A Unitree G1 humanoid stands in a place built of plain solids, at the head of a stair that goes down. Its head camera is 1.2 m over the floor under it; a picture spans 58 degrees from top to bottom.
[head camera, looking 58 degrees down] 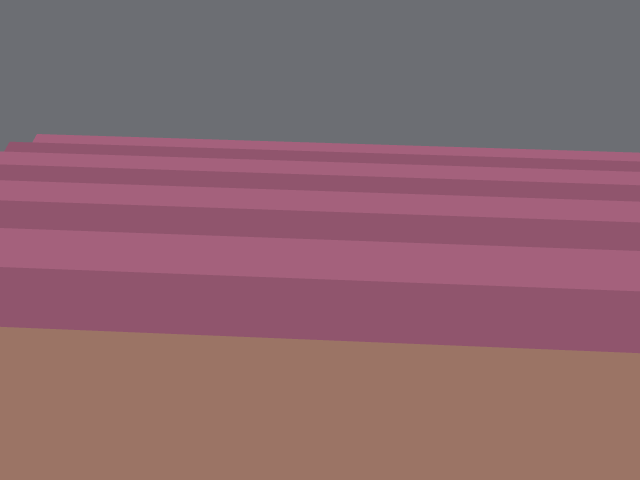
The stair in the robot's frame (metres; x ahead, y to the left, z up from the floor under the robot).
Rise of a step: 0.20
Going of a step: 0.29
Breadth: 6.55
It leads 2 degrees to the right of straight ahead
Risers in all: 9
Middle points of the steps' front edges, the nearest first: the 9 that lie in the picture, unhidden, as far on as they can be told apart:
0.39 -0.63 0.00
0.68 -0.64 -0.20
0.97 -0.65 -0.40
1.27 -0.67 -0.60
1.56 -0.68 -0.79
1.85 -0.69 -0.99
2.14 -0.70 -1.19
2.44 -0.72 -1.39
2.73 -0.73 -1.59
